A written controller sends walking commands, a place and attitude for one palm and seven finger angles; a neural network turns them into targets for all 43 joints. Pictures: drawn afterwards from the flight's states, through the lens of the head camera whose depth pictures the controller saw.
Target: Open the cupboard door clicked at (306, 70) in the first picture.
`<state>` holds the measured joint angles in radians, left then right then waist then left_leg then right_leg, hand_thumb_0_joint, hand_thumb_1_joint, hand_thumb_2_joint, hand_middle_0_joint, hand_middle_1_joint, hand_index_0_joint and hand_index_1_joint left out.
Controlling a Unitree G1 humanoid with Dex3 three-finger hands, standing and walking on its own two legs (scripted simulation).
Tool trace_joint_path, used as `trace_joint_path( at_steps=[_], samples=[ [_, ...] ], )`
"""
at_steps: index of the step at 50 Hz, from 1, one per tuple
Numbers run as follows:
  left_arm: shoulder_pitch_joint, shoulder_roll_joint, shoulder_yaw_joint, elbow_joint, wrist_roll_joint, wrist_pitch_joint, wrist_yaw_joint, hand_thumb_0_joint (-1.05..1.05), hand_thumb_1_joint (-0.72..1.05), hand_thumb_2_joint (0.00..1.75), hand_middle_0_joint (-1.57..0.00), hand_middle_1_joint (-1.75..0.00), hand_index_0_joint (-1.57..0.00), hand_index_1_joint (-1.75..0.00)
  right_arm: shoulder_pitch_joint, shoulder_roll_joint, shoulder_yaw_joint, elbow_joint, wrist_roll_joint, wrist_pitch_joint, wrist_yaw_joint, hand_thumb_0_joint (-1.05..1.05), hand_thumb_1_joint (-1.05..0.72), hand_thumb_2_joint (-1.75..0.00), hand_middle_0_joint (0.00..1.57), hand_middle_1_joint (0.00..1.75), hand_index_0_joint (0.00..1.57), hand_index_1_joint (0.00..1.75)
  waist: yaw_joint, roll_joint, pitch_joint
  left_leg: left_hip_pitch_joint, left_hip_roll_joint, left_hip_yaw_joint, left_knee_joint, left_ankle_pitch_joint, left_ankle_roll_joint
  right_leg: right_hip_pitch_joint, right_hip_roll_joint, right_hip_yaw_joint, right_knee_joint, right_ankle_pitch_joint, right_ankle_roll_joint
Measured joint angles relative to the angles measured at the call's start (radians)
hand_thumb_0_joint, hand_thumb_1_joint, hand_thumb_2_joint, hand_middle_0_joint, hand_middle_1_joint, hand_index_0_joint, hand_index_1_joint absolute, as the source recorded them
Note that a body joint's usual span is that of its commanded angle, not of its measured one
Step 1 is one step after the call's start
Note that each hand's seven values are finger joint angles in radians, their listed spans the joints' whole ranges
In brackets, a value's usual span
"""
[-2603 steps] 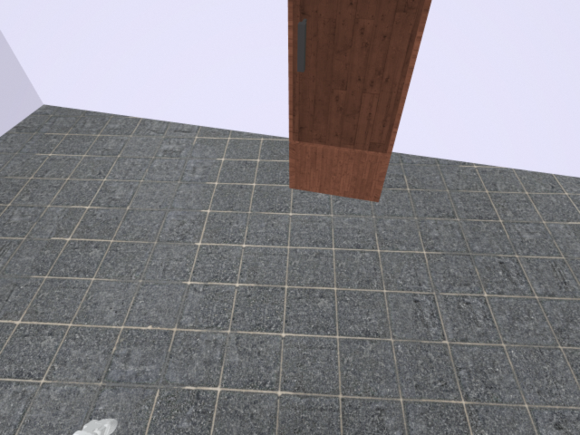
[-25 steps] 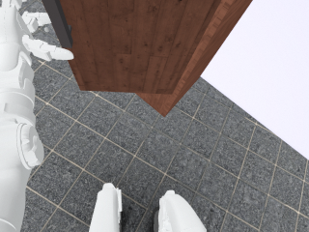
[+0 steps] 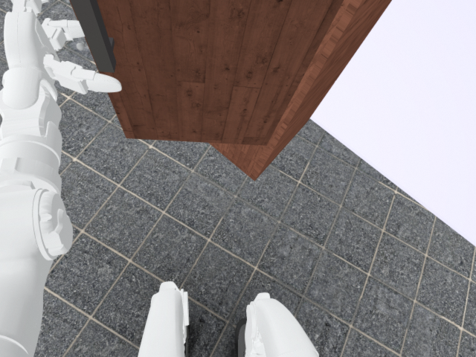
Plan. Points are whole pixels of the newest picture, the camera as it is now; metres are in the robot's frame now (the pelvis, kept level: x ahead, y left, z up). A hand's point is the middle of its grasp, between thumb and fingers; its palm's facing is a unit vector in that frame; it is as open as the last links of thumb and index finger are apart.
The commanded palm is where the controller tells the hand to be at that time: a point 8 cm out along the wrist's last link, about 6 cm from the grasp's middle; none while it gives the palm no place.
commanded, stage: move the hooked fingers beside the handle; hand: left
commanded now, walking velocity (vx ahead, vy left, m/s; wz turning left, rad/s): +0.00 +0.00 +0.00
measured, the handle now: (96, 16) +0.61 +0.20 +0.08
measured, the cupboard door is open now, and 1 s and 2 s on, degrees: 41 40 40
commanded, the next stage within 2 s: none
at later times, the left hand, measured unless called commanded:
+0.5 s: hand (76, 41) +0.57 +0.22 +0.08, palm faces +0.07 -1.00 -0.01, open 15.3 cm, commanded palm +0.56 +0.21 +0.07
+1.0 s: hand (67, 37) +0.57 +0.23 +0.08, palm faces +0.05 -1.00 -0.01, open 14.7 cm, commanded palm +0.56 +0.24 +0.07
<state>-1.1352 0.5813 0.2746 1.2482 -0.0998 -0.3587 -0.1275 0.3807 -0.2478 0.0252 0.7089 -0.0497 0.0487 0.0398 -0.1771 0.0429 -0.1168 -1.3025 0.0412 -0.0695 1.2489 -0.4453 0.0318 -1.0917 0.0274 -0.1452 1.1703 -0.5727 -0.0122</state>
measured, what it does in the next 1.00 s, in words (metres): stands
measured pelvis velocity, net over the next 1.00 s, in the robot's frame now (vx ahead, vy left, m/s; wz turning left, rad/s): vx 0.01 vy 0.00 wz -0.04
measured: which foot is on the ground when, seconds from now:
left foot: down 0.00-1.00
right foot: down 0.00-1.00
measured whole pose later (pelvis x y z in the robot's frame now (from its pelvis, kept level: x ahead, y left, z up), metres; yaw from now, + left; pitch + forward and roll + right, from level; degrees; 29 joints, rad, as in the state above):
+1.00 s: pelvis +0.01 +0.00 +0.00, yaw -2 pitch +29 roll -7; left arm -1.10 0.71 0.43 1.24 -0.08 -0.33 -0.30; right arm 0.38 -0.26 0.06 0.65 -0.02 0.08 0.00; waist -0.20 0.05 -0.11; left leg -1.30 0.07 -0.04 1.24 -0.47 0.03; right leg -1.10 0.05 -0.10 1.16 -0.57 -0.01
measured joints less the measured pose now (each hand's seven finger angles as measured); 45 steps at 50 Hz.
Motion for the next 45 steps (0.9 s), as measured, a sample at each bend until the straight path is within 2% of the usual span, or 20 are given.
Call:
trace_joint_path(
  at_steps=[10, 23, 33, 45],
  samples=[
    [-0.023, 0.032, 0.021, 0.012, 0.016, 0.008, -0.024, -0.01, -0.50, 0.30, -0.30, -1.20, 0.00, -1.10, -0.005, -0.002, 0.009, -0.014, 0.003, -0.001, -0.008, 0.00, -0.90, -0.90, 0.21, 0.30, 0.21, 0.30, -0.014, -0.001, 0.000, -0.018, 0.003, 0.001, 0.010, -0.003, 0.001, -0.019, 0.003, 0.002, 0.009, -0.001, 0.000],
    [0.002, 0.055, 0.060, 0.000, 0.016, 0.015, -0.066, -0.01, -0.50, 0.30, -0.30, -1.19, -0.02, -1.12, 0.005, -0.002, 0.018, -0.025, 0.012, 0.010, -0.015, 0.00, -0.90, -0.90, 0.21, 0.30, 0.21, 0.30, -0.014, 0.005, 0.002, -0.007, 0.012, 0.012, 0.001, -0.007, 0.002, -0.014, 0.010, 0.016, -0.002, 0.002, 0.003],
    [0.005, 0.102, 0.106, 0.007, 0.017, 0.020, -0.118, -0.01, -0.50, 0.30, -0.30, -1.19, -0.10, -1.15, 0.002, -0.009, 0.029, -0.044, 0.022, 0.016, -0.029, 0.00, -0.90, -0.90, 0.21, 0.30, 0.21, 0.30, -0.026, 0.005, 0.006, -0.010, 0.022, 0.019, 0.005, -0.015, 0.002, -0.021, 0.019, 0.025, 0.000, 0.001, 0.003],
    [0.026, 0.120, 0.142, -0.003, 0.020, 0.028, -0.154, -0.01, -0.50, 0.30, -0.30, -1.19, -0.14, -1.16, 0.001, -0.013, 0.034, -0.055, 0.030, 0.026, -0.039, 0.00, -0.90, -0.90, 0.21, 0.30, 0.21, 0.30, -0.025, 0.007, 0.006, 0.001, 0.027, 0.028, -0.003, -0.020, 0.003, -0.015, 0.024, 0.036, -0.010, 0.001, 0.005]
  ],
)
